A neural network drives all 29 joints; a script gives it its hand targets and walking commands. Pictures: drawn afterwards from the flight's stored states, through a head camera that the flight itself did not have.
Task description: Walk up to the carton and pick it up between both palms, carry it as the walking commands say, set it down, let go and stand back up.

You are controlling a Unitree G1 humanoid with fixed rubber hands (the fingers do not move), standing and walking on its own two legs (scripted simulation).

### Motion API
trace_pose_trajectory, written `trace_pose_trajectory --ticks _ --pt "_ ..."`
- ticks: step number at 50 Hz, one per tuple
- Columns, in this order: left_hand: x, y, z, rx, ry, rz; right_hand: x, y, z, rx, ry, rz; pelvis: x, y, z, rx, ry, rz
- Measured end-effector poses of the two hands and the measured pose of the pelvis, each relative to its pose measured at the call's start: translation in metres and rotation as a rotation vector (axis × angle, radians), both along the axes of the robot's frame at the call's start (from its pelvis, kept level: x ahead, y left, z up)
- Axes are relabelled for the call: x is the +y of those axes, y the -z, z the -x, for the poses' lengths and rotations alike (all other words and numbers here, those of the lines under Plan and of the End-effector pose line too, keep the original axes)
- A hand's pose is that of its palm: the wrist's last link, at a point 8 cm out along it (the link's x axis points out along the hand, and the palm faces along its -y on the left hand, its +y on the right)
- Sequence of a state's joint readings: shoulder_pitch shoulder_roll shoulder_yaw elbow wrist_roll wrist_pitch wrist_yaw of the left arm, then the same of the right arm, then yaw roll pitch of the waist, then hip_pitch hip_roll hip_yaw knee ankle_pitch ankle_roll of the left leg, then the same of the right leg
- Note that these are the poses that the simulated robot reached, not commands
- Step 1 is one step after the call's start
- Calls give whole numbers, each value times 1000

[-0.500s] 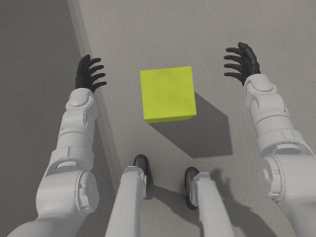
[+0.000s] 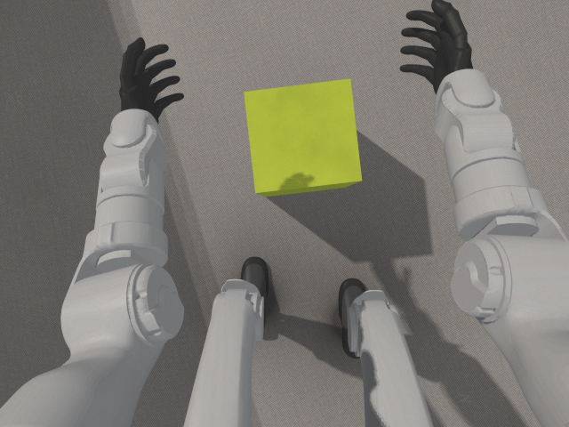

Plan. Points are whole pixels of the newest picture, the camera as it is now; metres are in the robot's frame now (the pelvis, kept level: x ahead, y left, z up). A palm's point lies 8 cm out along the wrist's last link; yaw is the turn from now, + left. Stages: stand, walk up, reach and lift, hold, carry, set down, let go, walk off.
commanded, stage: reach and lift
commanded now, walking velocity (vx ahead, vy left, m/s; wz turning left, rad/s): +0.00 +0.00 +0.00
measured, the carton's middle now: (301, 147) +0.51 +0.02 -0.50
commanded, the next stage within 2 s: none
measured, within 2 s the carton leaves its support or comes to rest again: neither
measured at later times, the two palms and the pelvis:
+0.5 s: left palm (182, 139) +0.48 +0.24 -0.29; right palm (398, 116) +0.53 -0.14 -0.29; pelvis -0.03 +0.00 -0.14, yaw +0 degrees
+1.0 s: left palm (206, 154) +0.47 +0.23 -0.42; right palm (381, 136) +0.52 -0.14 -0.42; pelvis -0.04 -0.01 -0.23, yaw +0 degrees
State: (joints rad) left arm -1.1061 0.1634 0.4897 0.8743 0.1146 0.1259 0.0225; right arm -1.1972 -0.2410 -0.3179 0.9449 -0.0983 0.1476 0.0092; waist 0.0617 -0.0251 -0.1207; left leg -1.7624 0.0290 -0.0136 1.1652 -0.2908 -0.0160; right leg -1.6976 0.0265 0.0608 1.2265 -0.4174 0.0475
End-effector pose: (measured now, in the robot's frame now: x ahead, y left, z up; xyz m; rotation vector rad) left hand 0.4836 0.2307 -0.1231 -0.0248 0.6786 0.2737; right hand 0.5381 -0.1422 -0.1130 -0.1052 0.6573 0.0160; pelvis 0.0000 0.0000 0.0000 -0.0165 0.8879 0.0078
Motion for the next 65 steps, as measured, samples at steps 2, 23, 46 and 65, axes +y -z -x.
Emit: trace_pose_trajectory --ticks 2,23,46,65 --pt "1 15 2 11 -4 -3 2 16 0 18 -2 3 0 11 2 4 1 -4" --pt "3 160 4 31 -20 -26 4 171 7 41 14 12 -2 133 27 -5 3 -5" --pt "-1 281 6 86 13 -23 -1 284 7 80 23 22 -5 216 43 -142 3 -10" --pt "-10 320 4 102 13 -15 1 324 11 71 -3 12 -5 247 50 -250 32 -23"
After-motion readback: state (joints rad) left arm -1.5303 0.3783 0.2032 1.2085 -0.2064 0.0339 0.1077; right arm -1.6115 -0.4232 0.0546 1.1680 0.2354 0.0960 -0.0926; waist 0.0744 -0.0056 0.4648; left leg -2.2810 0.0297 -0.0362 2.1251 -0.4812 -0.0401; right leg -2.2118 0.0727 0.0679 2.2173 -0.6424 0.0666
